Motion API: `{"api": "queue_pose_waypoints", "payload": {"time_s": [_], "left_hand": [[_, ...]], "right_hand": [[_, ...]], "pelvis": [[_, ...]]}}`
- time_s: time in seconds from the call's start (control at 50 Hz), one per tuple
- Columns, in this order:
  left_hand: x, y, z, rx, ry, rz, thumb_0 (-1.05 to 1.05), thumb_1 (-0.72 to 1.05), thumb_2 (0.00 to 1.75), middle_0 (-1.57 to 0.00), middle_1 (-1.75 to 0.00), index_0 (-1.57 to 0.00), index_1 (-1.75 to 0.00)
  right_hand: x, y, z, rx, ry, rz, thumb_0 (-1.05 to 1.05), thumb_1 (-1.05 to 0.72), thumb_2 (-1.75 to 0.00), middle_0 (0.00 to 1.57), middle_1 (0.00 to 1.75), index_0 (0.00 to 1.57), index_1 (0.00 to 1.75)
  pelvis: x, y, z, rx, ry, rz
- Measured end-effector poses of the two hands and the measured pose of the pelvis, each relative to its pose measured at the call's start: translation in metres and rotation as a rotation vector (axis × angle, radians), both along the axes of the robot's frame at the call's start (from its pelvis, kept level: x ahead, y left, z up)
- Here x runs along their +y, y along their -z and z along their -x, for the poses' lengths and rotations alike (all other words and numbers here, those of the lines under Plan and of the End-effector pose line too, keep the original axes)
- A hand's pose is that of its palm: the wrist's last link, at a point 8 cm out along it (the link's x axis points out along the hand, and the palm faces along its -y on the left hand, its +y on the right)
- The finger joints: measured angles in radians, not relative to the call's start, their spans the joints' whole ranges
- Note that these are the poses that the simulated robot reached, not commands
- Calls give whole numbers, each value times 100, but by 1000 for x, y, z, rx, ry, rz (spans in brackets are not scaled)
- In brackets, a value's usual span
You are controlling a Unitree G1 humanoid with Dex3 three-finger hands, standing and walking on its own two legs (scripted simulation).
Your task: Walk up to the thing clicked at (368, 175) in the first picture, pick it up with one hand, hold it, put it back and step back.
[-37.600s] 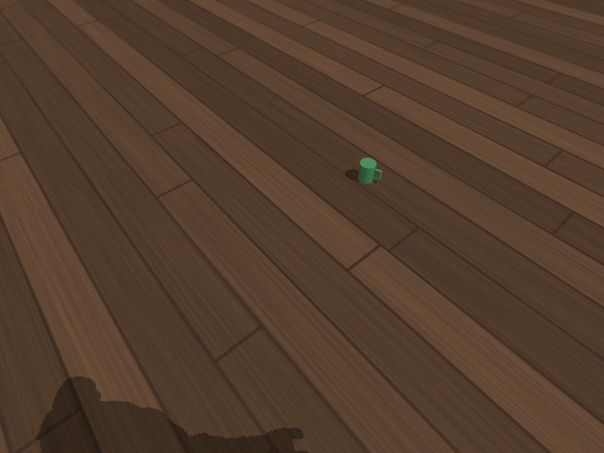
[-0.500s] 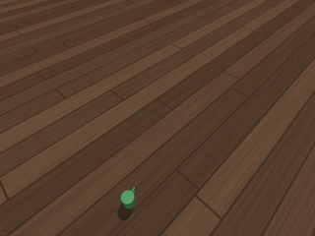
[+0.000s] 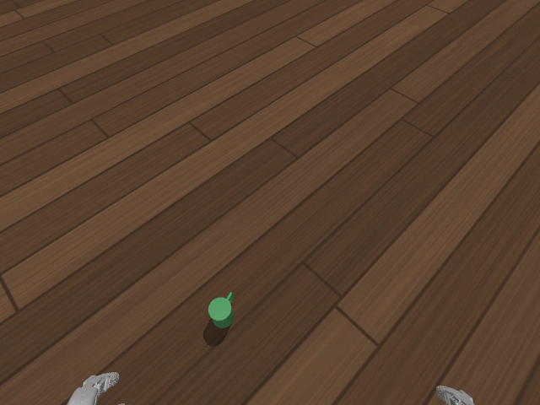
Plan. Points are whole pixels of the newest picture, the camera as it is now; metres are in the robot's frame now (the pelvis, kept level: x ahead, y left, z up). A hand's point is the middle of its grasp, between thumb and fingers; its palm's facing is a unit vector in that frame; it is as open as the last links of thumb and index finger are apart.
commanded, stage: rise first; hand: left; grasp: from above
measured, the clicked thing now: (224, 308) +0.48 +0.17 -0.72
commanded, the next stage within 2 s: none
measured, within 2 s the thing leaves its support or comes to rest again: neither
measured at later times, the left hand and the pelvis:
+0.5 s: hand out of the picture +0.16 +0.25 -0.20, palm faces -0.13 -0.89 -0.43, open 13.9 cm; pelvis +0.01 +0.00 -0.06, yaw -1 degrees
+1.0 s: hand out of the picture +0.13 +0.25 -0.25, palm faces -0.26 -0.82 -0.51, open 14.3 cm; pelvis -0.01 +0.01 -0.11, yaw -1 degrees
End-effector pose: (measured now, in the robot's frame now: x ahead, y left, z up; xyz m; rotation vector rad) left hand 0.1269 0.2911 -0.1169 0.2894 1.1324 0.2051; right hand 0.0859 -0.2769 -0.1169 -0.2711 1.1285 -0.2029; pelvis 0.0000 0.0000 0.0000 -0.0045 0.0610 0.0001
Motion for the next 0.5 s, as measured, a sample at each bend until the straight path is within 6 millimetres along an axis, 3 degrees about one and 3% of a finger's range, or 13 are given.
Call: {"api": "queue_pose_waypoints", "payload": {"time_s": [0.08,0.14,0.32,0.5], "left_hand": [[1,7,-31,-25,63,-10,1,48,92,-16,-69,-16,-68],[1,6,-41,-32,90,-35,0,29,93,-13,-82,-14,-81],[3,25,-28,66,101,-81,0,-26,95,-9,-101,-10,-100],[2,44,-28,14,148,-114,0,-46,97,-8,-105,-8,-105]], "right_hand": [[10,6,0,-33,19,-24,1,-96,-92,20,30,21,30],[16,9,1,-46,37,-39,1,-96,-92,20,30,21,30],[20,17,-26,-141,15,-46,1,-92,-91,20,30,21,30],[19,32,-63,-240,-40,-13,1,-89,-90,20,30,21,30]], "pelvis": [[-2,9,2,56,10,1],[-1,13,-2,73,15,0],[3,32,-9,134,17,3],[1,60,-10,197,12,11]]}}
